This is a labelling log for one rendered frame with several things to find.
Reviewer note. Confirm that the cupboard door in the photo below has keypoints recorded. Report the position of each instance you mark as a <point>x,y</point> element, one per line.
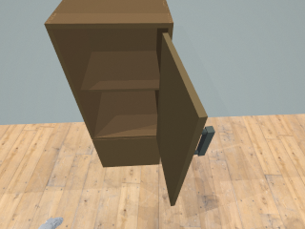
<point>181,119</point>

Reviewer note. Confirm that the handle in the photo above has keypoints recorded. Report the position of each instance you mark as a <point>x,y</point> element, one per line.
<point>205,140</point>

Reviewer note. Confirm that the left robot hand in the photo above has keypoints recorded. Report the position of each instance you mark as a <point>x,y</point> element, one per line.
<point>51,223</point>

